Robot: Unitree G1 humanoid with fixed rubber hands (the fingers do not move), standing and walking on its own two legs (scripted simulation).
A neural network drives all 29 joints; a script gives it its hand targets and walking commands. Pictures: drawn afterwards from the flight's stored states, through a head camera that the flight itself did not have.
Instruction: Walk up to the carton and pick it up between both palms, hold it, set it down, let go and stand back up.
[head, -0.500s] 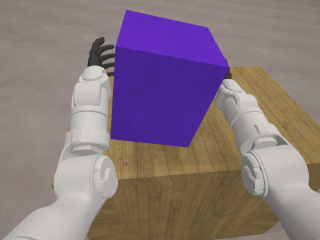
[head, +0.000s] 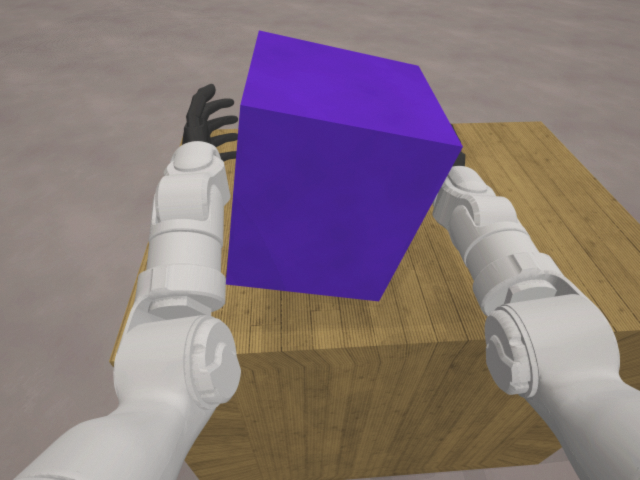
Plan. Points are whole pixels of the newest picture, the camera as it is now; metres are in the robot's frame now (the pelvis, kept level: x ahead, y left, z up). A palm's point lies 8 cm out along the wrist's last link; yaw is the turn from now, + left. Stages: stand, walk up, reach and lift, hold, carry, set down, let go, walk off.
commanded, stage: set down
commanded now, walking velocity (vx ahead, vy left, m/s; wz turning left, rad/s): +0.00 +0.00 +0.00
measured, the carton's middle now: (322, 174) +0.44 +0.02 +0.17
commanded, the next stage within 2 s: none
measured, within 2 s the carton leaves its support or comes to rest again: rests again in 1.98 s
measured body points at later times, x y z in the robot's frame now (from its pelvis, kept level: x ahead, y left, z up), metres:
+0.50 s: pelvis +0.01 -0.01 +0.00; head +0.01 +0.00 +0.45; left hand +0.44 +0.15 +0.18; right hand +0.46 -0.15 +0.15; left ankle +0.03 +0.14 -0.75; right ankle -0.01 -0.12 -0.75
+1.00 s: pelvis +0.01 -0.01 +0.00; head +0.03 +0.00 +0.45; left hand +0.44 +0.15 +0.15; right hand +0.46 -0.15 +0.13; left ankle +0.03 +0.14 -0.75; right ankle -0.01 -0.12 -0.75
